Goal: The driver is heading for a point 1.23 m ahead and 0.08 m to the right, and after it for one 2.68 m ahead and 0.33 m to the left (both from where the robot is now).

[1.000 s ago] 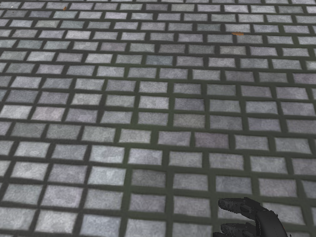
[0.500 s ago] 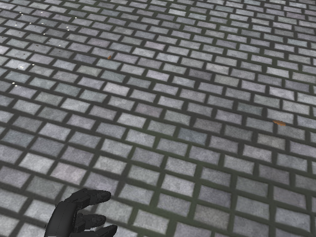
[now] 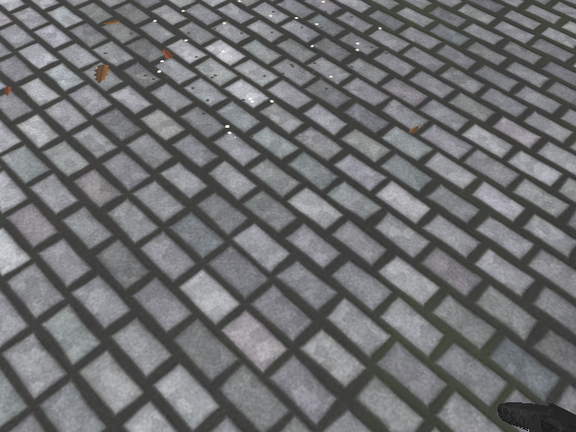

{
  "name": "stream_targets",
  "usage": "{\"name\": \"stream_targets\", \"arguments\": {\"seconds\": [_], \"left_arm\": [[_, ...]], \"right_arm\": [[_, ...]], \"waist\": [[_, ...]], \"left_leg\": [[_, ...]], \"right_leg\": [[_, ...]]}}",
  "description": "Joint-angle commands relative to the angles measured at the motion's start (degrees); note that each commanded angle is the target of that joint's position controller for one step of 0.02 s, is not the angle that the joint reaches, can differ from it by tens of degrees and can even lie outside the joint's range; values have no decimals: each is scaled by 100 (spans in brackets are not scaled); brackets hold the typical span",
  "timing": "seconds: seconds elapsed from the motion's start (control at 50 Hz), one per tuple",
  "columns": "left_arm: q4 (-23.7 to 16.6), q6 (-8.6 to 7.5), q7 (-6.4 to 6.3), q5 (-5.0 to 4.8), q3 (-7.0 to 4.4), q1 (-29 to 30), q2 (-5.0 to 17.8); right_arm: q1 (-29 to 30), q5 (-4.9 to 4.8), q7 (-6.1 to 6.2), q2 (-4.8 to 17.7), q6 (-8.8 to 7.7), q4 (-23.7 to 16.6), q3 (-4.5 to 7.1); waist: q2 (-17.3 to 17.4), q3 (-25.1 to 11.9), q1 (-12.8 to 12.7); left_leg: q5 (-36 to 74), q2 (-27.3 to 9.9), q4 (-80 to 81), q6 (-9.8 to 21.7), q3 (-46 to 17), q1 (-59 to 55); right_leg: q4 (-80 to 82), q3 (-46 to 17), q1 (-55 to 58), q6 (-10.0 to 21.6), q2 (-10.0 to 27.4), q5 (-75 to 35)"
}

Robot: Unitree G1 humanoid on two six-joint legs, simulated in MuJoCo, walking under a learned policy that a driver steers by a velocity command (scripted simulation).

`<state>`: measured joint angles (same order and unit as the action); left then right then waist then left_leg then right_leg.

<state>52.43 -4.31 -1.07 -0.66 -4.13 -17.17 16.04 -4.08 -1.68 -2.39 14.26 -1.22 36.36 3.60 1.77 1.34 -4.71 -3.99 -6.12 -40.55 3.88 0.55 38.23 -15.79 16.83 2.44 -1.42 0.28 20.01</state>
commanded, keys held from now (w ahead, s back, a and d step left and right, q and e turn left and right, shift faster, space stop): w+q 0.04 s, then w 0.96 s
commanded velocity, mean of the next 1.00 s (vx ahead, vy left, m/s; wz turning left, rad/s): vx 0.50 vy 0.00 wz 0.16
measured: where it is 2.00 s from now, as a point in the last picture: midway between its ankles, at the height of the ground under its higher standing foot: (318, 191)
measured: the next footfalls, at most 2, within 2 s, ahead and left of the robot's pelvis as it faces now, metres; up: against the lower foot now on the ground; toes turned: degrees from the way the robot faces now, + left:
left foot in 0.06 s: +0.20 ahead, +0.12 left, +0.00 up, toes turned +6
right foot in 0.56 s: +0.52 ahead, -0.08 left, +0.00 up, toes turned +6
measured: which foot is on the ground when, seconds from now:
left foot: up 0.00-0.04, down 0.06-0.58, up 0.60-1.00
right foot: down 0.00-0.08, up 0.10-0.54, down 0.56-1.00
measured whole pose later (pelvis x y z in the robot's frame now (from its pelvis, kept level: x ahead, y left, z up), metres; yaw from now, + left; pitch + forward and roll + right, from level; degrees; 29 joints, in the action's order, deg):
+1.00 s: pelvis +0.55 +0.02 +0.01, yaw +7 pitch +3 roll -1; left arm 50.6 -4.4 0.5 -0.9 -2.9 -19.8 14.6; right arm -4.4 -0.9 -0.7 14.0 -3.9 40.1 3.1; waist 2.2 -0.2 -4.9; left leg 1.8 -5.6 -35.3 0.2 -1.7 37.4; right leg -14.1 2.2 -2.1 2.5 -2.9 15.2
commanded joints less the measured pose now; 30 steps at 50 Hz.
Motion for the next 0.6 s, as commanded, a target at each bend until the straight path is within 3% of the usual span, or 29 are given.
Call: {"name": "stream_targets", "arguments": {"seconds": [0.02, 0.04, 0.06, 0.08, 0.1, 0.12, 0.14, 0.16, 0.18, 0.2, 0.24, 0.32, 0.4, 0.48, 0.52, 0.54, 0.56, 0.58, 0.6], "left_arm": [[-354, 62, -27, -79, -285, 133, 1208], [-379, 112, -40, -105, -304, 216, 1276], [-390, 128, -53, -106, -249, 193, 1153], [-543, 55, -14, 137, -71, 59, 654], [-847, -176, 99, 92, 101, -163, 268], [-825, -366, 200, -152, -27, 424, 750], [-951, -409, 218, -260, -12, 742, 712], [-923, -387, 158, -150, 12, 798, 623], [-879, -323, 123, -37, -26, 767, 661], [-854, -236, 139, -28, -39, 612, 638], [-839, -103, 133, 8, -31, 475, 496], [-1018, -63, 115, 94, 57, 1112, 276], [-1137, -124, 202, 4, 113, 1734, 214], [-1312, -175, 326, -25, 71, 2035, 378], [-1271, -202, 364, -11, 23, 1770, 485], [-1154, -215, 358, 18, -43, 1353, 589], [-906, -220, 326, 64, -159, 561, 808], [-767, -221, 289, 127, -251, -422, 1207], [-627, -206, 332, 127, -340, -748, 1591]], "right_arm": [[178, 19, -59, 499, -42, -574, 165], [-418, 16, -49, 681, -32, -447, 279], [-1426, 21, 20, 1014, -28, -156, 470], [-2185, 29, 159, 1549, 4, 8, 617], [-1938, 32, 146, 1871, -85, -147, 585], [-2205, 102, 109, 1310, -110, -73, 433], [-1957, 121, 104, 1109, -155, -17, 376], [-1450, 83, 100, 935, -192, -64, 309], [-1063, 92, 110, 737, -222, -117, 244], [-884, 144, 121, 653, -251, -151, 200], [-860, 138, 141, 707, -327, -94, 207], [-1085, 127, 248, 834, -366, 110, 244], [-1429, 86, 255, 949, -361, 336, 279], [-1645, 36, 255, 996, -314, 559, 318], [-1588, 42, 280, 1044, -268, 607, 340], [-1468, 35, 292, 1050, -241, 597, 335], [-1453, 58, 301, 905, -223, 585, 278], [-1554, 170, 325, 626, -213, 483, 150], [-2435, 86, 282, 92, -334, 435, 9]], "waist": [[-639, -104, 339], [-687, -412, 711], [-535, -915, 1208], [450, -1457, 1321], [1449, -2290, 826], [516, -2282, 1239], [406, -1550, 1136], [-151, -1053, 830], [-98, -827, 626], [27, -699, 443], [42, -600, 303], [62, -260, 463], [226, -91, 777], [326, 94, 845], [439, -1, 665], [435, -225, 406], [307, -729, 73], [-399, -1574, -239], [-2175, -2283, 165]], "left_leg": [[-879, 520, 271, 253, 557, -458], [-937, 803, 527, 400, 709, -1253], [-453, 1017, 1002, 630, 616, -2872], [232, -214, 860, 1031, -1185, -4815], [-618, -1474, 1879, 2205, -4420, -6272], [-616, -1416, 2232, 1897, -4153, -6162], [-209, -1241, 2156, 1651, -3233, -5476], [398, -1005, 2167, 1416, -2520, -4485], [737, -796, 2274, 1283, -2054, -3743], [799, -674, 2462, 1237, -1832, -3243], [993, -602, 2754, 1276, -1559, -2824], [1097, -362, 2983, 1118, -883, -2656], [426, -313, 2953, 920, -644, -2773], [325, -692, 2578, 807, -918, -3480], [898, -767, 2253, 666, -968, -3722], [1754, -611, 1764, 542, -826, -3738], [2326, -278, 779, 389, -578, -3504], [958, 111, -1042, 146, -238, -2467], [-2576, 1110, -3035, -276, -325, -167]], "right_leg": [[-599, -476, 368, 837, 1685, -5278], [-1476, -337, 282, 746, 1584, -5993], [-2764, -219, -427, 558, 1343, -5669], [-4651, -260, -2314, 307, 992, -2349], [-6466, -1231, -4438, 69, -111, 1350], [-6713, -2032, -5023, 154, 171, 1024], [-6486, -1937, -5221, 237, 387, 612], [-5981, -1928, -4905, 229, 675, 190], [-5557, -1949, -4493, 189, 830, -11], [-5386, -1972, -4129, 166, 906, -150], [-5007, -1905, -3948, 59, 887, -373], [-3539, -1843, -4116, -88, 821, -1638], [-2190, -1695, -3744, -34, 525, -2603], [-1617, -1775, -3904, 246, 420, -2090], [-1448, -1672, -3530, 425, 299, -1668], [-1287, -1487, -2915, 545, 119, -1600], [-1347, -1422, -1795, 706, 36, -1714], [-1476, -2607, -166, 1090, 1062, -1990], [-670, -5522, 1756, 2120, 2231, -651]]}}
